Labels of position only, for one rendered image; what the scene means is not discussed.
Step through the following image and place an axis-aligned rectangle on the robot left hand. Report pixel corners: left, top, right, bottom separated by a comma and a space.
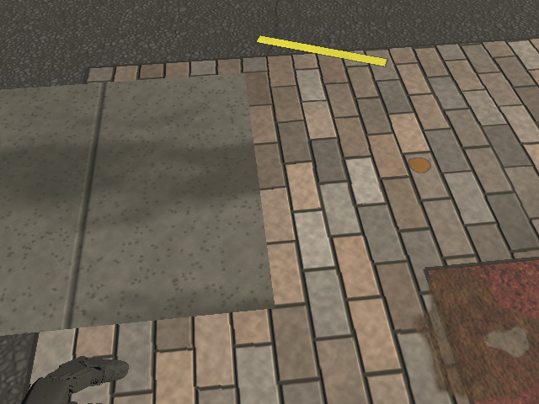
21, 356, 129, 404

